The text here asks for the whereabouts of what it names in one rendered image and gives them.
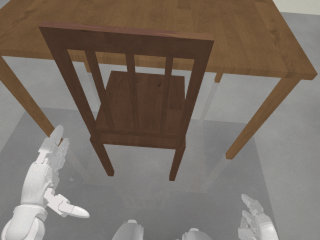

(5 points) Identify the left robot forearm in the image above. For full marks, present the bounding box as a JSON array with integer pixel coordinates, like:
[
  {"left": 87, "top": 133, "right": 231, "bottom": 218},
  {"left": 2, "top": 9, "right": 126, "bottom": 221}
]
[{"left": 0, "top": 204, "right": 48, "bottom": 240}]

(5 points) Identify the table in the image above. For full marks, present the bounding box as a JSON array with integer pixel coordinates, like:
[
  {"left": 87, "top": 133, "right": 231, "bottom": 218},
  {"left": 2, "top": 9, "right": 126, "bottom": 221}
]
[{"left": 0, "top": 0, "right": 318, "bottom": 160}]

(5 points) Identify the right robot hand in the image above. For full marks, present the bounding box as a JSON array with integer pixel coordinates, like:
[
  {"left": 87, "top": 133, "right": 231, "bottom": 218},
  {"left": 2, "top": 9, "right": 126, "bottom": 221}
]
[{"left": 238, "top": 194, "right": 279, "bottom": 240}]

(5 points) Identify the right robot thigh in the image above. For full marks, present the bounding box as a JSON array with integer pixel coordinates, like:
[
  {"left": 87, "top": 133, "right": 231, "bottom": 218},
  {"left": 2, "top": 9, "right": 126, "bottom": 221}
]
[{"left": 182, "top": 230, "right": 212, "bottom": 240}]

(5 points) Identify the left robot hand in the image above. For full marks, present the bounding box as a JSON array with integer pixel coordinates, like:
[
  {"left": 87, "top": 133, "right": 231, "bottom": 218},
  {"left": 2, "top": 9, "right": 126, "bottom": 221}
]
[{"left": 20, "top": 124, "right": 90, "bottom": 219}]

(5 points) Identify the robot thigh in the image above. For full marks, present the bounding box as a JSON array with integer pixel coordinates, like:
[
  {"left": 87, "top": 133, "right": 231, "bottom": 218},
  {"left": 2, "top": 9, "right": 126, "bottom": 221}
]
[
  {"left": 112, "top": 222, "right": 144, "bottom": 240},
  {"left": 182, "top": 230, "right": 212, "bottom": 240}
]

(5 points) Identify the chair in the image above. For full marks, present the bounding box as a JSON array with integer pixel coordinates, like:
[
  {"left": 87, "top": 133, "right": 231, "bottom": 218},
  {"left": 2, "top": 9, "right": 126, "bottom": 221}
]
[{"left": 38, "top": 20, "right": 215, "bottom": 181}]

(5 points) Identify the left robot thigh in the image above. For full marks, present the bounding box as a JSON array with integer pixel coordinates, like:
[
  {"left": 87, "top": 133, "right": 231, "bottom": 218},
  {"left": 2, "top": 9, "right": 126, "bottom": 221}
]
[{"left": 112, "top": 222, "right": 144, "bottom": 240}]

